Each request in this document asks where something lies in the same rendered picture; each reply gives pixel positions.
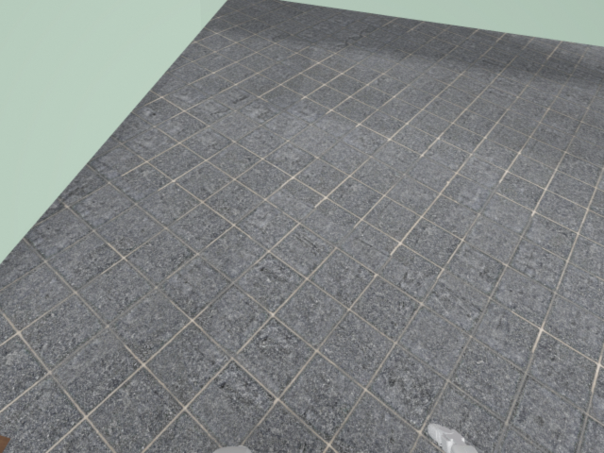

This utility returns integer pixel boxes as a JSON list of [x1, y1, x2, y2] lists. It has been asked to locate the robot right hand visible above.
[[428, 424, 478, 453]]

